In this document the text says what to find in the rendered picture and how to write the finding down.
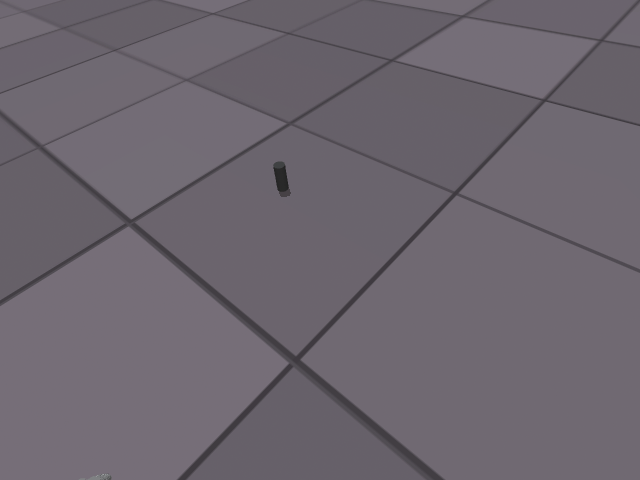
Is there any can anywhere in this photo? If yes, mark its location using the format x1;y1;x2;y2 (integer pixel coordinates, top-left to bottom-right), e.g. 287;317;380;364
273;161;289;192

